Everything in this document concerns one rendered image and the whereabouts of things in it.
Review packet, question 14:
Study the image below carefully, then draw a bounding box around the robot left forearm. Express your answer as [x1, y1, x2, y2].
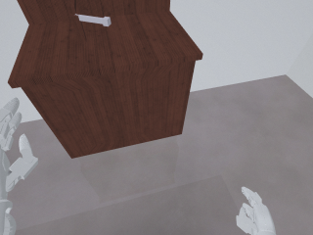
[0, 199, 17, 235]

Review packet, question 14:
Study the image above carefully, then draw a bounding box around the right robot hand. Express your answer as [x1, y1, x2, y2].
[236, 186, 276, 235]

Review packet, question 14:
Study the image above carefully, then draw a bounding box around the left robot hand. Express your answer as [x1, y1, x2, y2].
[0, 97, 38, 200]

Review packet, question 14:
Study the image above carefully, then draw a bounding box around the counter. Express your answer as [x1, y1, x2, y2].
[8, 0, 203, 159]

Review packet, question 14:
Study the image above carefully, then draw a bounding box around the tap lever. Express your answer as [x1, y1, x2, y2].
[76, 14, 112, 26]

